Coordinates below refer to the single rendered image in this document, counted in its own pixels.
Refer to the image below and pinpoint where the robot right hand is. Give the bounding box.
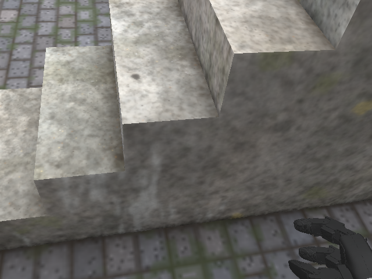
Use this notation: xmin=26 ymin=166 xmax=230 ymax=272
xmin=288 ymin=216 xmax=372 ymax=279

